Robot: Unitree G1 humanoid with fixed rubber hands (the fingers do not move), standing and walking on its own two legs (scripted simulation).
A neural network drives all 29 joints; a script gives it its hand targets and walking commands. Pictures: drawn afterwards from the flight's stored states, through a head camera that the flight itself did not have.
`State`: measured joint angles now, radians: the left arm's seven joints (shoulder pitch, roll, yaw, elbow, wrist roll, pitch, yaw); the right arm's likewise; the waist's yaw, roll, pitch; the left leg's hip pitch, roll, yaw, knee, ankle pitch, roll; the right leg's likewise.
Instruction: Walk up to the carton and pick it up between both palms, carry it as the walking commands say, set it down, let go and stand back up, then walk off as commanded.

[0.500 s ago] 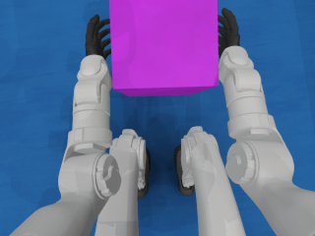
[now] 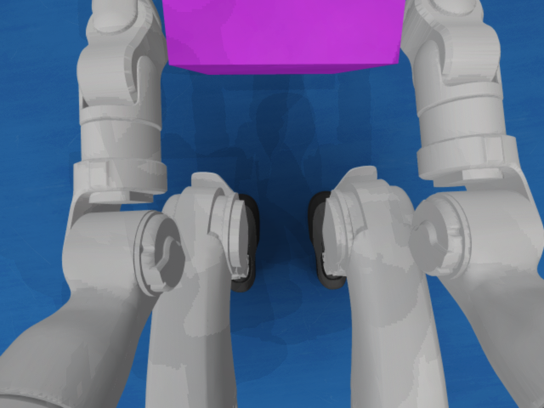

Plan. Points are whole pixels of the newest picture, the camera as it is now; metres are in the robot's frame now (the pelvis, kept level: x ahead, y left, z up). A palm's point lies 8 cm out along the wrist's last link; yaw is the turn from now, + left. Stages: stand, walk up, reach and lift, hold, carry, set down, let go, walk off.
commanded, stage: set down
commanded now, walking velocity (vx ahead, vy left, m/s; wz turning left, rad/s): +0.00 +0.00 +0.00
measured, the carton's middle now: out of the picture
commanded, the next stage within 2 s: none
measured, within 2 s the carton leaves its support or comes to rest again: rests again in 1.00 s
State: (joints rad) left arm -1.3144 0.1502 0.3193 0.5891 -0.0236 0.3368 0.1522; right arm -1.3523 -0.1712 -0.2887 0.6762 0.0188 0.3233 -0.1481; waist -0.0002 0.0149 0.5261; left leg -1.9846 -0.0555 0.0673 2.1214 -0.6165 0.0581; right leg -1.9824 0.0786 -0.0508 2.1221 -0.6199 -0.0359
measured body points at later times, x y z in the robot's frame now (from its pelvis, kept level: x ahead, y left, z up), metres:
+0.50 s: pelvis +0.01 -0.01 -0.05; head +0.38 -0.01 +0.19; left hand +0.58 +0.15 -0.20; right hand +0.58 -0.14 -0.21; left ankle +0.11 +0.09 -0.38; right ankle +0.11 -0.10 -0.38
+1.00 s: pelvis +0.01 +0.00 -0.06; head +0.37 -0.01 +0.19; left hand +0.57 +0.15 -0.22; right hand +0.57 -0.14 -0.23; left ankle +0.11 +0.10 -0.38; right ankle +0.11 -0.10 -0.38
